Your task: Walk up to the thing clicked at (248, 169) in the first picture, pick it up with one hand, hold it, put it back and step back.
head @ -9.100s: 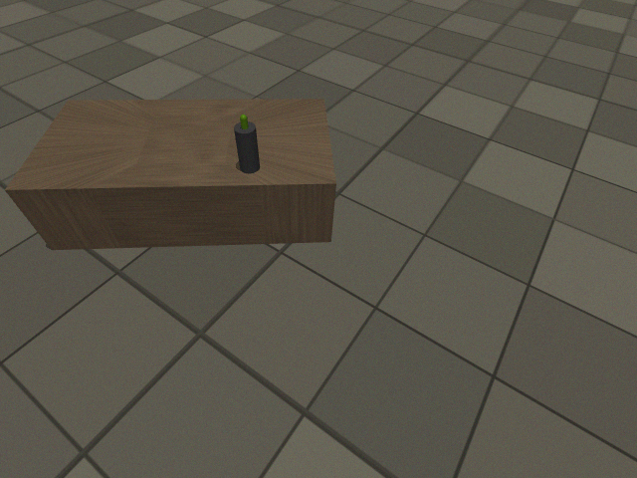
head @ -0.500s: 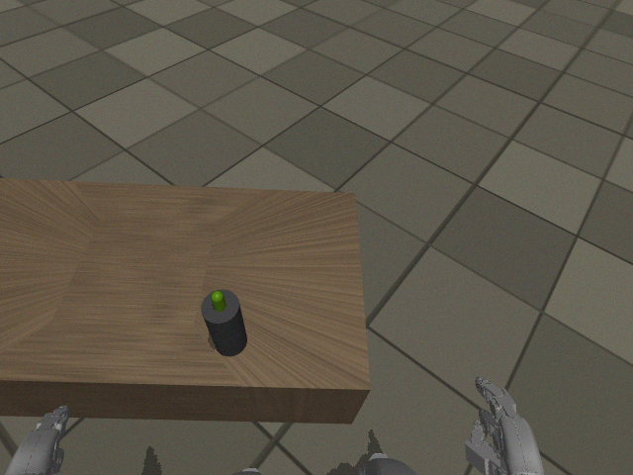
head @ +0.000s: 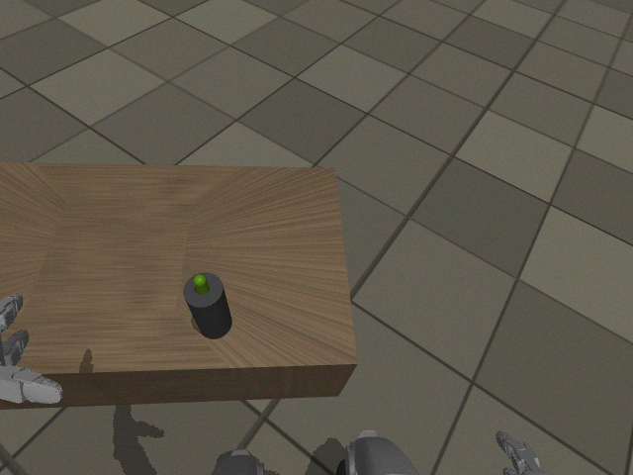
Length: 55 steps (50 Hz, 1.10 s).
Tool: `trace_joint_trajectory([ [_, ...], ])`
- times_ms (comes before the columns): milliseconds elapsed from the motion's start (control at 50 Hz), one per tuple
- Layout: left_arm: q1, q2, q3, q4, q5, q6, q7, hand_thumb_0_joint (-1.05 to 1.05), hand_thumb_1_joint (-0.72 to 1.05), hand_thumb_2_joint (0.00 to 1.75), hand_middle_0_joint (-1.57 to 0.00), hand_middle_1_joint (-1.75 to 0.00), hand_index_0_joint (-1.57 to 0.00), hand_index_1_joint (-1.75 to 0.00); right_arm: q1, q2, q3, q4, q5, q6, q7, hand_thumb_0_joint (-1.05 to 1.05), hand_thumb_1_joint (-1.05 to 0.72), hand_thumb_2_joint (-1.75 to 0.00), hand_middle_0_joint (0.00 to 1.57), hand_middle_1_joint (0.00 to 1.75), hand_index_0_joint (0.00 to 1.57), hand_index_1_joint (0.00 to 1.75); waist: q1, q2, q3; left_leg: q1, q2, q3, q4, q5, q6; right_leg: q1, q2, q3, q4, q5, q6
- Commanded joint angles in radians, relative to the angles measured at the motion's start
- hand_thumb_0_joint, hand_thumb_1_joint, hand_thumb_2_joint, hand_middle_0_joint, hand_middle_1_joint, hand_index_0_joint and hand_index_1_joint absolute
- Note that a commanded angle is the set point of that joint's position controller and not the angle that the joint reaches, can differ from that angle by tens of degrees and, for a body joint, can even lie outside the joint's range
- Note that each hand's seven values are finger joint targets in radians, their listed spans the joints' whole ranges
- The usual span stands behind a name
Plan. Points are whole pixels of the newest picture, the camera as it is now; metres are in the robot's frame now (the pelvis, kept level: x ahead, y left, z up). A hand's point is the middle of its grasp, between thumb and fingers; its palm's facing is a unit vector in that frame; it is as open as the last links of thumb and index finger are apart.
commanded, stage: go down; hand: left
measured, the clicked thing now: (208, 303) +0.45 +0.18 -0.27
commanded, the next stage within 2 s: approach in 1.16 s
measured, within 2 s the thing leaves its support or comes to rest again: neither
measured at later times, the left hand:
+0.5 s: hand (25, 314) +0.33 +0.35 -0.02, palm faces +0.20 -0.97 -0.15, open 17.6 cm
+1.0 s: hand (19, 293) +0.36 +0.37 -0.02, palm faces +0.20 -0.97 -0.11, open 17.7 cm
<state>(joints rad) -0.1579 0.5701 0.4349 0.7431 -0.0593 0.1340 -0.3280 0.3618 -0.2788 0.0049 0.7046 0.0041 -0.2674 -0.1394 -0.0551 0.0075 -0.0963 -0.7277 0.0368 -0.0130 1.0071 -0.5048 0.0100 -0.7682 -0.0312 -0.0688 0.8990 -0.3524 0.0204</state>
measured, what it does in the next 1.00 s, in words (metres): stands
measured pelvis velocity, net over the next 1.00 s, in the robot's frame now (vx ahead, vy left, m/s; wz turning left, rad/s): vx -0.01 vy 0.00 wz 0.00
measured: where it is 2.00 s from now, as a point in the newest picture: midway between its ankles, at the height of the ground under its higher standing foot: outside the picture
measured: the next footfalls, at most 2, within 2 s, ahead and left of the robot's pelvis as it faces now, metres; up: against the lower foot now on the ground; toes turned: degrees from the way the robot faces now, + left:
none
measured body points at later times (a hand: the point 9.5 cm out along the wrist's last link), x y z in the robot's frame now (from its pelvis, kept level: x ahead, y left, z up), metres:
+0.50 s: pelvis -0.01 -0.01 -0.01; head +0.09 +0.02 +0.43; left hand +0.31 +0.40 -0.01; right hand +0.08 -0.29 -0.10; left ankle -0.01 +0.11 -0.68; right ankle +0.05 -0.14 -0.68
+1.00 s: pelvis -0.01 +0.00 -0.02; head +0.12 +0.03 +0.41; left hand +0.34 +0.42 -0.01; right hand +0.07 -0.29 -0.11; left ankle -0.01 +0.11 -0.68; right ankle +0.05 -0.14 -0.68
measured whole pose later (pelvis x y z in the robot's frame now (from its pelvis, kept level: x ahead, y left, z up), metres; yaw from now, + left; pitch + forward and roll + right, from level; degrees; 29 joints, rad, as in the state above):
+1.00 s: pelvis -0.01 +0.00 -0.02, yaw +0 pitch +20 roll -3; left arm -0.52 0.77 0.60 1.13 -0.06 -0.18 -0.50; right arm 0.32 -0.30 0.05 0.70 -0.03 -0.19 -0.13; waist -0.08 -0.02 -0.08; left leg -0.93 0.04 -0.03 1.11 -0.52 0.00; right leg -0.96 -0.03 -0.08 1.00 -0.37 0.01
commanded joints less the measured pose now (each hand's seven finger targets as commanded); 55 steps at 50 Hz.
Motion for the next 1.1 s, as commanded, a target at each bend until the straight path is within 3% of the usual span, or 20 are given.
trace_joint_trajectory([
  [0,-0.175,0.311,0.100,-0.155,-0.002,-0.104,0.000,0.00,-0.61,0.00,-0.09,-0.01,-0.08,-0.02,0.025,-0.180,-0.068,-0.108,0.000,-0.037,-0.011,0.00,-0.91,-0.90,0.20,0.30,0.20,0.30,0.034,0.115,-0.261,0.104,-0.014,-0.038,-0.175,0.383,-0.020,0.182,0.037,0.004,-0.057,0.190,-0.054],
  [80,-0.253,0.341,0.108,-0.196,0.004,-0.144,0.011,0.00,-0.61,0.01,-0.08,-0.01,-0.07,-0.02,0.033,-0.184,-0.068,-0.107,-0.004,-0.025,-0.013,0.00,-0.90,-0.90,0.20,0.30,0.20,0.30,0.029,0.142,-0.269,0.115,-0.007,-0.052,-0.188,0.316,-0.024,0.156,0.034,0.010,-0.054,0.142,-0.053],
  [140,-0.373,0.411,0.146,-0.195,0.006,-0.179,0.015,0.00,-0.59,0.03,-0.08,-0.01,-0.06,-0.02,0.051,-0.188,-0.062,-0.088,-0.006,-0.018,-0.020,0.00,-0.89,-0.90,0.20,0.30,0.20,0.30,0.014,0.150,-0.277,0.100,-0.011,-0.043,-0.184,0.262,-0.019,0.150,0.032,0.018,-0.059,0.110,-0.052],
  [220,-0.417,0.404,0.131,-0.034,0.007,-0.212,-0.019,0.00,-0.58,0.02,-0.07,-0.01,-0.06,-0.02,0.061,-0.198,-0.055,-0.068,-0.010,-0.009,-0.022,0.00,-0.89,-0.90,0.20,0.30,0.20,0.30,-0.005,0.153,-0.222,0.083,-0.002,-0.060,-0.190,0.215,-0.020,0.089,0.032,0.013,-0.052,0.082,-0.054],
  [280,-0.437,0.413,0.125,0.046,0.006,-0.227,-0.056,0.00,-0.58,0.03,-0.07,-0.01,-0.06,-0.02,0.067,-0.196,-0.046,-0.060,-0.014,0.000,-0.018,0.00,-0.88,-0.89,0.20,0.30,0.20,0.30,0.005,0.167,-0.222,0.056,-0.010,-0.050,-0.190,0.160,-0.015,0.091,0.028,0.015,-0.059,0.054,-0.052],
  [300,-0.420,0.382,0.110,0.112,0.003,-0.227,-0.070,0.00,-0.60,0.01,-0.07,-0.01,-0.07,-0.02,0.074,-0.195,-0.042,-0.052,-0.016,0.003,-0.015,0.00,-0.88,-0.89,0.20,0.30,0.20,0.30,0.003,0.162,-0.225,0.057,-0.004,-0.060,-0.185,0.182,-0.022,0.073,0.029,0.009,-0.049,0.063,-0.054],
  [320,-0.467,0.420,0.126,0.060,0.000,-0.241,-0.080,0.00,-0.60,0.01,-0.07,-0.01,-0.07,-0.02,0.069,-0.199,-0.044,-0.066,-0.017,0.002,-0.013,0.00,-0.88,-0.89,0.20,0.30,0.20,0.30,0.009,0.157,-0.246,0.049,-0.009,-0.050,-0.178,0.178,-0.017,0.090,0.026,0.014,-0.056,0.061,-0.052],
  [340,-0.452,0.441,0.145,0.116,-0.002,-0.246,-0.088,0.00,-0.60,0.01,-0.08,-0.01,-0.07,-0.02,0.071,-0.200,-0.041,-0.065,-0.017,0.004,-0.013,0.00,-0.88,-0.89,0.20,0.30,0.20,0.30,0.009,0.139,-0.270,0.040,-0.012,-0.043,-0.164,0.211,-0.016,0.112,0.025,0.011,-0.052,0.081,-0.052],
  [420,-0.461,0.460,0.168,0.176,-0.013,-0.283,-0.113,0.00,-0.61,0.00,-0.08,-0.02,-0.07,-0.03,0.071,-0.206,-0.032,-0.076,-0.019,0.012,-0.011,0.00,-0.88,-0.89,0.20,0.30,0.20,0.30,0.005,0.092,-0.309,0.015,-0.020,-0.022,-0.123,0.301,-0.009,0.140,0.023,0.016,-0.038,0.143,-0.052],
  [440,-0.495,0.490,0.180,0.152,-0.013,-0.296,-0.117,0.00,-0.61,0.00,-0.07,-0.01,-0.07,-0.02,0.073,-0.206,-0.033,-0.073,-0.020,0.013,-0.011,0.00,-0.88,-0.89,0.20,0.30,0.20,0.30,0.011,0.089,-0.314,0.001,-0.025,-0.015,-0.114,0.293,-0.005,0.150,0.019,0.025,-0.038,0.146,-0.050],
  [460,-0.514,0.498,0.185,0.160,-0.015,-0.310,-0.124,0.00,-0.61,0.01,-0.08,-0.02,-0.07,-0.03,0.082,-0.202,-0.029,-0.058,-0.022,0.018,-0.011,0.00,-0.88,-0.89,0.20,0.30,0.20,0.30,0.000,0.095,-0.331,0.007,-0.025,-0.013,-0.101,0.309,-0.003,0.147,0.019,0.027,-0.035,0.162,-0.048],
  [480,-0.531,0.535,0.206,0.153,-0.015,-0.321,-0.124,0.00,-0.61,0.01,-0.08,-0.02,-0.07,-0.02,0.075,-0.207,-0.029,-0.071,-0.023,0.017,-0.013,0.00,-0.87,-0.89,0.20,0.30,0.20,0.30,0.009,0.097,-0.332,-0.011,-0.029,-0.010,-0.102,0.295,-0.002,0.163,0.016,0.030,-0.033,0.156,-0.048],
  [500,-0.524,0.514,0.196,0.176,-0.018,-0.330,-0.130,0.00,-0.61,0.01,-0.07,-0.02,-0.07,-0.02,0.081,-0.203,-0.027,-0.050,-0.022,0.022,-0.013,0.00,-0.88,-0.89,0.20,0.30,0.20,0.30,0.009,0.102,-0.335,0.000,-0.028,-0.013,-0.100,0.306,-0.004,0.138,0.019,0.028,-0.026,0.159,-0.050],
  [560,-0.564,0.578,0.233,0.163,-0.013,-0.357,-0.135,0.00,-0.61,0.02,-0.08,-0.02,-0.07,-0.03,0.082,-0.216,-0.028,-0.050,-0.029,0.028,-0.013,0.00,-0.88,-0.89,0.20,0.30,0.20,0.30,0.011,0.134,-0.383,0.033,-0.025,-0.022,-0.085,0.355,-0.010,0.114,0.017,0.026,-0.006,0.178,-0.054],
  [720,-0.560,0.592,0.238,0.192,-0.015,-0.364,-0.157,0.00,-0.60,0.03,-0.09,-0.01,-0.06,-0.03,0.087,-0.222,-0.024,-0.048,-0.033,0.046,-0.016,0.00,-0.88,-0.90,0.20,0.30,0.20,0.30,0.010,0.166,-0.412,0.041,-0.026,-0.022,-0.060,0.399,-0.009,0.104,0.013,0.031,-0.001,0.210,-0.055],
  [860,-0.583,0.561,0.215,0.205,-0.026,-0.368,-0.167,0.00,-0.61,0.02,-0.08,-0.02,-0.07,-0.03,0.087,-0.219,-0.022,-0.057,-0.027,0.052,-0.014,0.00,-0.88,-0.89,0.20,0.30,0.20,0.30,-0.001,0.140,-0.362,0.000,-0.020,-0.033,-0.073,0.326,-0.011,0.062,0.020,0.023,0.004,0.151,-0.057],
  [880,-0.596,0.582,0.225,0.198,-0.025,-0.370,-0.167,0.00,-0.61,0.02,-0.08,-0.02,-0.07,-0.03,0.086,-0.222,-0.025,-0.059,-0.026,0.052,-0.015,0.00,-0.88,-0.90,0.20,0.30,0.20,0.30,0.001,0.145,-0.360,-0.003,-0.021,-0.031,-0.073,0.306,-0.010,0.058,0.022,0.023,0.001,0.137,-0.056],
  [940,-0.597,0.568,0.218,0.212,-0.029,-0.373,-0.170,0.00,-0.61,0.02,-0.08,-0.01,-0.06,-0.03,0.086,-0.224,-0.023,-0.054,-0.028,0.054,-0.015,0.00,-0.88,-0.90,0.20,0.30,0.20,0.30,-0.004,0.156,-0.375,0.033,-0.015,-0.042,-0.070,0.337,-0.017,0.027,0.025,0.013,0.015,0.142,-0.058],
  [1080,-0.648,0.600,0.234,0.182,-0.028,-0.379,-0.171,0.00,-0.61,0.04,-0.08,-0.02,-0.06,-0.04,0.092,-0.229,-0.019,-0.052,-0.032,0.060,-0.016,0.00,-0.88,-0.90,0.20,0.30,0.20,0.30,-0.003,0.204,-0.427,0.093,-0.010,-0.055,-0.048,0.410,-0.027,-0.019,0.028,0.007,0.030,0.156,-0.062],
])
